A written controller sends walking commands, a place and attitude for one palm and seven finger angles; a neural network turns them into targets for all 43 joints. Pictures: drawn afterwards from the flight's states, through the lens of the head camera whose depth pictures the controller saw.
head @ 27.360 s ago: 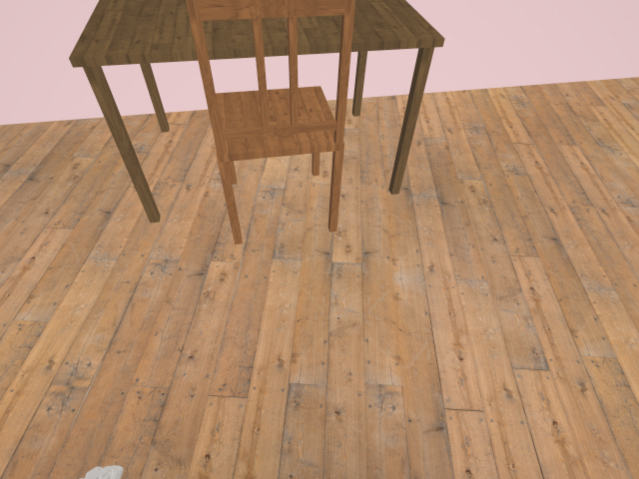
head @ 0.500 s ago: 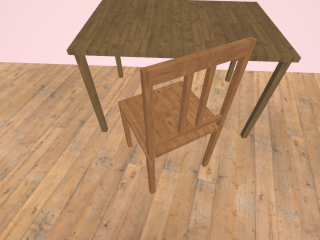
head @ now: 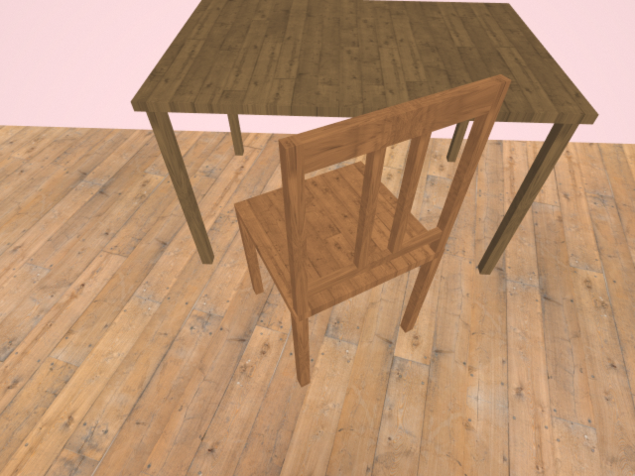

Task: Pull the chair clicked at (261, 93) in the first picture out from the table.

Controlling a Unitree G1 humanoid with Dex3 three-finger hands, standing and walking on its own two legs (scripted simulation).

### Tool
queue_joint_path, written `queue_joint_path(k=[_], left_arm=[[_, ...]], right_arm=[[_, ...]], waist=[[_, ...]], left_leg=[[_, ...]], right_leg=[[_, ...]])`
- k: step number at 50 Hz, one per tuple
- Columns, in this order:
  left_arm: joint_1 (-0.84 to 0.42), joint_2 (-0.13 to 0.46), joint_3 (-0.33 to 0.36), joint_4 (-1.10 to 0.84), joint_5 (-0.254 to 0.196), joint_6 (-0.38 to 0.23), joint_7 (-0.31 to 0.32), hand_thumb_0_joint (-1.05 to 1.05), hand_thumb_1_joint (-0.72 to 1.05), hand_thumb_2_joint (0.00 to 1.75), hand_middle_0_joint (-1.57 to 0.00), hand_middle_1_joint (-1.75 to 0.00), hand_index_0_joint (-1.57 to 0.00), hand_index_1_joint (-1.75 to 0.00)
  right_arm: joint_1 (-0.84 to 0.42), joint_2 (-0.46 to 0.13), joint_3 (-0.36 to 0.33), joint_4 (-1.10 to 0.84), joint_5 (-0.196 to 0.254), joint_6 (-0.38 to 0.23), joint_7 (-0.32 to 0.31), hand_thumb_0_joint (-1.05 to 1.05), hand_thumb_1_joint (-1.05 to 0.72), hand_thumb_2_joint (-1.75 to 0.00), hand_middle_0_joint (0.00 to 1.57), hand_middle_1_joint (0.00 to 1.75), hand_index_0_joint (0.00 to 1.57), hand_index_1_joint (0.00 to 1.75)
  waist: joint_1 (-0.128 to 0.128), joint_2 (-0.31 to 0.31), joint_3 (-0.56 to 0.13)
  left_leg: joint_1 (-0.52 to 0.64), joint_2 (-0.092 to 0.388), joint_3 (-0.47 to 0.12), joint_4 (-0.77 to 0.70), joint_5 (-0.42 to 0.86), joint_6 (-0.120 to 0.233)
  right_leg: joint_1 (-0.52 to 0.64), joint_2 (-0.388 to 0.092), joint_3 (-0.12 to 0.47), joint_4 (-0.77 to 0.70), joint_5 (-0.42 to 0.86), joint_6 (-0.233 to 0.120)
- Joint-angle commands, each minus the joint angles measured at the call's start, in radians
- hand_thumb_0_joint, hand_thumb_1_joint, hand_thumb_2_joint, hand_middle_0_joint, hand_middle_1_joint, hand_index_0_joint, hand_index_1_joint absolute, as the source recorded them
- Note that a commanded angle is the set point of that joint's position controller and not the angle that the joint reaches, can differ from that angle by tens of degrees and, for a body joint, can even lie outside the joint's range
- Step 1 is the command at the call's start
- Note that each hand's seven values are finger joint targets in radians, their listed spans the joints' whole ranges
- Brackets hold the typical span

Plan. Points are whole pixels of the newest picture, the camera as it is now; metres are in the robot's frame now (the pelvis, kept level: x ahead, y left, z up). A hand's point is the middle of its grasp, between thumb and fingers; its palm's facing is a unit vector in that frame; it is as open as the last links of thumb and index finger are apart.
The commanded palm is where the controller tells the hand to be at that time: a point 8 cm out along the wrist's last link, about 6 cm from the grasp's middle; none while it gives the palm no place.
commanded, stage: look to check the result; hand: left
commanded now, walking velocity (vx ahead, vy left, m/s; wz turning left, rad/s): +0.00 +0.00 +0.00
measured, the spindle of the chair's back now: (367, 214) +0.60 -0.06 -0.07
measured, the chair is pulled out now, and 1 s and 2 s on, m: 0.20 0.20 0.20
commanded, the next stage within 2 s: take the last steps up to it in 0.02 s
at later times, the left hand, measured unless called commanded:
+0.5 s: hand out of the picture -0.02 +0.15 -0.19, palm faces +0.08 -0.98 -0.16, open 7.4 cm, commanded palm none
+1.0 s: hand out of the picture +0.05 +0.13 -0.19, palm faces +0.06 -0.98 -0.18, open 7.3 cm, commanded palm none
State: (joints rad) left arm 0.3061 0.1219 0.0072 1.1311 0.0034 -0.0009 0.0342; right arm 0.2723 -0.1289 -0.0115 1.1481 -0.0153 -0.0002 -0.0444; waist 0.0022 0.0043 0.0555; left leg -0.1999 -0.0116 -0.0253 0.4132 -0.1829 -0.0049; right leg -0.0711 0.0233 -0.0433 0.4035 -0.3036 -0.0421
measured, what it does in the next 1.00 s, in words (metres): shifts its weight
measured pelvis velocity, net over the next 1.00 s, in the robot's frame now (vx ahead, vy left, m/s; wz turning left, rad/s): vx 0.08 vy -0.02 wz -0.02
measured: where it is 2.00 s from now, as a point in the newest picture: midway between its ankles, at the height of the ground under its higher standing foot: outside the picture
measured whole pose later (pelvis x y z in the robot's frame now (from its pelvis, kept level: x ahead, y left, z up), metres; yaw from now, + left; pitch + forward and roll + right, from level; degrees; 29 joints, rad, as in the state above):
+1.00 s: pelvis +0.08 -0.02 -0.01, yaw -1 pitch +0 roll +2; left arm 0.34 0.10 0.02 1.10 0.01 0.01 0.05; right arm 0.25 -0.14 -0.03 1.12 -0.01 0.00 -0.06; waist 0.01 -0.03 0.06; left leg -0.22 -0.01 0.07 0.54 -0.31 0.01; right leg -0.05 0.02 -0.06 0.52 -0.45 -0.05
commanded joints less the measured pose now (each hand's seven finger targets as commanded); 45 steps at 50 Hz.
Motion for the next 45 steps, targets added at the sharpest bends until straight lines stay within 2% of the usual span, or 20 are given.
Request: queue_joint_path(k=[1,8,14,17,20,25,28,31,32,33,34,35,36,37,38,39,41,43,44,45], left_arm=[[0.091,0.092,0.013,-0.015,-0.002,-0.012,0.008,0.0,0.9,0.9,-0.2,-0.3,-0.2,-0.3],[0.092,0.093,0.015,-0.015,-0.001,-0.011,0.009,0.0,0.9,0.9,-0.2,-0.3,-0.2,-0.3],[0.092,0.089,0.024,-0.005,0.004,0.0,0.0,0.0,0.9,0.9,-0.2,-0.3,-0.2,-0.3],[0.11,0.092,0.032,-0.007,0.006,-0.002,-0.003,0.0,0.9,0.9,-0.2,-0.3,-0.2,-0.3],[0.128,0.09,0.04,-0.005,0.004,-0.009,-0.003,0.0,0.9,0.9,-0.2,-0.3,-0.2,-0.3],[0.162,0.082,0.052,-0.005,0.004,-0.015,0.001,0.0,0.9,0.9,-0.2,-0.3,-0.2,-0.3],[0.142,0.066,0.051,-0.024,0.004,-0.016,0.001,0.0,0.9,0.9,-0.2,-0.3,-0.2,-0.3],[0.093,0.043,0.047,-0.056,0.005,-0.016,-0.005,0.0,0.9,0.9,-0.2,-0.3,-0.2,-0.3],[0.069,0.03,0.043,-0.067,0.007,-0.016,-0.006,0.0,0.9,0.9,-0.2,-0.3,-0.2,-0.3],[0.06,0.026,0.043,-0.071,0.008,-0.015,-0.009,0.0,0.9,0.9,-0.2,-0.3,-0.2,-0.3],[0.104,0.017,0.045,-0.057,0.011,-0.018,-0.008,0.0,0.9,0.9,-0.2,-0.3,-0.2,-0.3],[0.168,0.045,0.051,-0.03,0.013,-0.024,-0.001,0.0,0.9,0.9,-0.2,-0.3,-0.2,-0.3],[0.225,0.1,0.064,-0.007,0.012,-0.03,0.011,0.0,0.9,0.9,-0.2,-0.3,-0.2,-0.3],[0.268,0.112,0.065,0.008,0.01,-0.03,0.022,0.0,0.9,0.9,-0.2,-0.3,-0.2,-0.3],[0.265,0.09,0.049,0.017,0.012,-0.03,0.031,0.0,0.9,0.9,-0.2,-0.3,-0.2,-0.3],[0.241,0.082,0.04,0.008,0.013,-0.029,0.036,0.0,0.9,0.9,-0.2,-0.3,-0.2,-0.3],[0.174,0.098,0.039,-0.024,0.01,-0.029,0.035,0.0,0.9,0.9,-0.2,-0.3,-0.2,-0.3],[0.125,0.111,0.041,-0.046,0.004,-0.026,0.03,0.0,0.9,0.9,-0.2,-0.3,-0.2,-0.3],[0.106,0.115,0.041,-0.055,-0.003,-0.023,0.028,0.0,0.9,0.9,-0.2,-0.3,-0.2,-0.3],[0.103,0.105,0.041,-0.065,-0.007,-0.02,0.027,0.0,0.9,0.9,-0.2,-0.3,-0.2,-0.3]], right_arm=[[0.065,-0.09,-0.012,-0.02,0.001,-0.01,-0.006,0.0,-0.9,-0.9,0.2,0.3,0.2,0.3],[0.066,-0.085,-0.01,-0.016,0.002,-0.011,-0.007,0.0,-0.9,-0.9,0.2,0.3,0.2,0.3],[0.086,-0.087,-0.02,-0.004,-0.01,0.002,0.001,0.0,-0.9,-0.9,0.2,0.3,0.2,0.3],[0.089,-0.074,-0.024,-0.012,-0.01,-0.002,0.002,0.0,-0.9,-0.9,0.2,0.3,0.2,0.3],[0.091,-0.062,-0.025,-0.018,-0.01,-0.014,0.003,0.0,-0.9,-0.9,0.2,0.3,0.2,0.3],[0.109,-0.055,-0.025,-0.008,-0.006,-0.034,-0.009,0.0,-0.9,-0.9,0.2,0.3,0.2,0.3],[0.156,-0.07,-0.032,0.01,-0.007,-0.036,-0.019,0.0,-0.9,-0.9,0.2,0.3,0.2,0.3],[0.216,-0.114,-0.045,0.03,-0.016,-0.033,-0.025,0.0,-0.9,-0.9,0.2,0.3,0.2,0.3],[0.206,-0.118,-0.048,0.024,-0.017,-0.028,-0.024,0.0,-0.9,-0.9,0.2,0.3,0.2,0.3],[0.186,-0.114,-0.046,0.018,-0.017,-0.026,-0.02,0.0,-0.9,-0.9,0.2,0.3,0.2,0.3],[0.138,-0.106,-0.039,0.005,-0.014,-0.025,-0.019,0.0,-0.9,-0.9,0.2,0.3,0.2,0.3],[0.101,-0.077,-0.032,-0.015,-0.004,-0.029,-0.017,0.0,-0.9,-0.9,0.2,0.3,0.2,0.3],[0.072,-0.035,-0.023,-0.035,0.004,-0.029,-0.015,0.0,-0.9,-0.9,0.2,0.3,0.2,0.3],[0.024,-0.017,-0.02,-0.057,0.004,-0.015,-0.019,0.0,-0.9,-0.9,0.2,0.3,0.2,0.3],[0.016,-0.019,-0.023,-0.05,0.003,-0.005,-0.022,0.0,-0.9,-0.9,0.2,0.3,0.2,0.3],[0.029,-0.021,-0.025,-0.045,0.006,0.0,-0.022,0.0,-0.9,-0.9,0.2,0.3,0.2,0.3],[0.039,-0.022,-0.023,-0.04,0.011,0.002,-0.016,0.0,-0.9,-0.9,0.2,0.3,0.2,0.3],[0.077,-0.008,-0.018,-0.027,0.008,0.004,-0.013,0.0,-0.9,-0.9,0.2,0.3,0.2,0.3],[0.11,-0.021,-0.019,-0.018,0.006,0.002,-0.015,0.0,-0.9,-0.9,0.2,0.3,0.2,0.3],[0.133,-0.052,-0.025,-0.013,0.001,-0.001,-0.019,0.0,-0.9,-0.9,0.2,0.3,0.2,0.3]], waist=[[-0.003,-0.003,0.03],[-0.002,-0.004,0.032],[-0.011,-0.009,0.099],[-0.005,-0.038,0.118],[-0.003,-0.063,0.093],[-0.005,-0.024,0.029],[-0.026,0.05,0.01],[-0.033,0.171,-0.004],[-0.027,0.158,0.041],[-0.018,0.151,0.061],[0.019,0.111,0.052],[0.037,0.013,0.029],[0.046,-0.137,0.019],[0.064,-0.208,0.065],[0.053,-0.218,0.08],[0.038,-0.198,0.061],[0.01,-0.12,0.011],[-0.022,-0.072,-0.001],[-0.039,-0.074,-0.011],[-0.038,-0.064,-0.025]], left_leg=[[0.047,0.085,-0.064,-0.039,0.173,0.046],[0.047,0.086,-0.065,-0.044,0.176,0.047],[-0.014,0.07,-0.059,-0.038,-0.099,0.049],[-0.047,0.059,-0.039,-0.001,-0.11,0.052],[-0.061,0.049,-0.007,0.062,-0.013,0.052],[-0.026,0.059,0.014,0.133,0.196,0.066],[0.073,0.103,-0.052,0.114,0.335,0.103],[0.145,0.257,-0.288,-0.003,0.331,0.208],[0.113,0.282,-0.316,-0.029,0.285,0.228],[0.044,0.273,-0.29,-0.044,0.229,0.212],[-0.033,0.213,-0.215,0.01,0.228,0.165],[-0.118,0.115,-0.092,0.11,0.202,0.098],[-0.215,0.026,0.028,0.211,0.041,0.044],[-0.271,0.005,0.058,0.307,-0.234,0.024],[-0.293,0.025,0.051,0.376,-0.316,0.025],[-0.282,0.034,0.049,0.4,-0.309,0.03],[-0.208,0.037,0.057,0.323,-0.256,0.033],[-0.089,0.009,0.09,0.137,-0.116,0.041],[0.01,0.012,0.091,0.051,0.077,0.051],[0.103,0.063,0.051,0.066,0.336,0.075]], right_leg=[[-0.104,-0.119,0.094,-0.1,0.185,-0.008],[-0.101,-0.117,0.091,-0.099,0.181,-0.007],[-0.16,-0.104,0.098,-0.106,-0.12,-0.031],[-0.163,-0.109,0.113,-0.105,-0.15,-0.046],[-0.119,-0.125,0.13,-0.083,-0.047,-0.059],[-0.044,-0.118,0.087,0.053,0.35,-0.056],[-0.134,-0.077,0.036,0.159,0.377,-0.033],[-0.284,-0.021,-0.017,0.31,-0.027,-0.012],[-0.31,-0.021,-0.015,0.298,-0.152,-0.01],[-0.259,-0.032,0.0,0.229,-0.175,-0.008],[-0.132,-0.04,0.01,0.081,-0.049,-0.005],[-0.002,-0.093,0.087,-0.01,0.163,-0.009],[0.108,-0.215,0.193,-0.049,0.491,-0.013],[0.135,-0.294,0.211,-0.042,0.921,0.006],[0.152,-0.299,0.191,0.008,1.219,0.021],[0.151,-0.298,0.163,0.028,1.308,0.013],[0.126,-0.281,0.134,0.042,1.2,-0.038],[0.064,-0.228,0.093,0.087,1.121,-0.012],[0.01,-0.199,0.071,0.124,1.049,0.017],[-0.068,-0.158,0.055,0.138,0.881,0.05]])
